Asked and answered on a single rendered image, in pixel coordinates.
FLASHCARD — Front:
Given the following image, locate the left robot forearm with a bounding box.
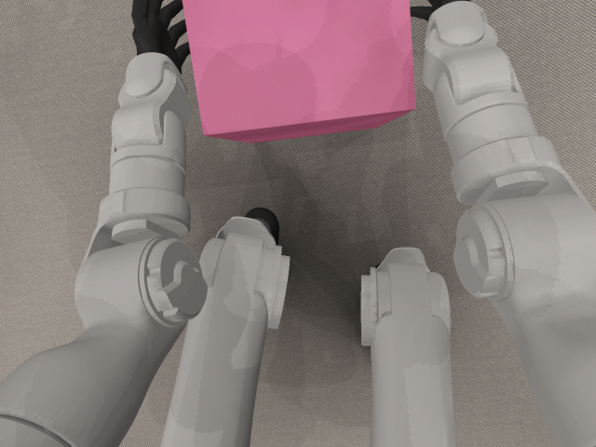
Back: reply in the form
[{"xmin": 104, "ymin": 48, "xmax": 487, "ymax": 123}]
[{"xmin": 81, "ymin": 52, "xmax": 193, "ymax": 265}]

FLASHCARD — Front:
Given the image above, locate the robot right upper arm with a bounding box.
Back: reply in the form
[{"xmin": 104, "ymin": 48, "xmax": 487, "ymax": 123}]
[{"xmin": 453, "ymin": 192, "xmax": 596, "ymax": 447}]

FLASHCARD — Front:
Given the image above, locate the robot left thigh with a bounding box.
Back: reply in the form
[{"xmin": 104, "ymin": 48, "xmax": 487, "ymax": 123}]
[{"xmin": 160, "ymin": 232, "xmax": 290, "ymax": 447}]

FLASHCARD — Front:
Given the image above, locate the carton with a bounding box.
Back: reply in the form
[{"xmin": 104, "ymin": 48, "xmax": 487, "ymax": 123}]
[{"xmin": 183, "ymin": 0, "xmax": 415, "ymax": 143}]

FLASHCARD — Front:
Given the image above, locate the right robot forearm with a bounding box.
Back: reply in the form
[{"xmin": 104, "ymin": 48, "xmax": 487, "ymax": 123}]
[{"xmin": 422, "ymin": 1, "xmax": 596, "ymax": 215}]

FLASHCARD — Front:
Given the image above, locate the robot left upper arm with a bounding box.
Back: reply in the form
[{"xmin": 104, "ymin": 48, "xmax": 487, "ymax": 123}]
[{"xmin": 0, "ymin": 236, "xmax": 208, "ymax": 447}]

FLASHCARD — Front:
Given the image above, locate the robot left hand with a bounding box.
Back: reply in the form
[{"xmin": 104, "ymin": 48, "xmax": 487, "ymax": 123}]
[{"xmin": 131, "ymin": 0, "xmax": 190, "ymax": 74}]

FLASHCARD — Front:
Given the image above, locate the robot right shin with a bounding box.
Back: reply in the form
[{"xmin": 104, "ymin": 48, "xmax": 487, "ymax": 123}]
[{"xmin": 376, "ymin": 248, "xmax": 451, "ymax": 337}]

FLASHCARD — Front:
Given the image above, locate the robot right hand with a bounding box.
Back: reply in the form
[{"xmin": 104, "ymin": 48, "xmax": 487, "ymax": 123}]
[{"xmin": 410, "ymin": 0, "xmax": 470, "ymax": 22}]

